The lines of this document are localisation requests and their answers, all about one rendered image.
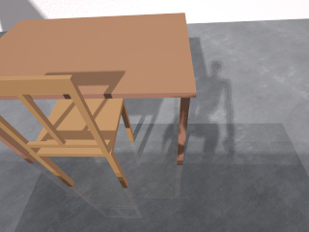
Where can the chair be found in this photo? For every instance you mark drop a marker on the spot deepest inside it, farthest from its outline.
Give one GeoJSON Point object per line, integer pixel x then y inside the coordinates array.
{"type": "Point", "coordinates": [76, 127]}

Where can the table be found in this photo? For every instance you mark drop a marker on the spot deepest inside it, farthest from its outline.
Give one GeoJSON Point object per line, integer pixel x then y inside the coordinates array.
{"type": "Point", "coordinates": [137, 56]}

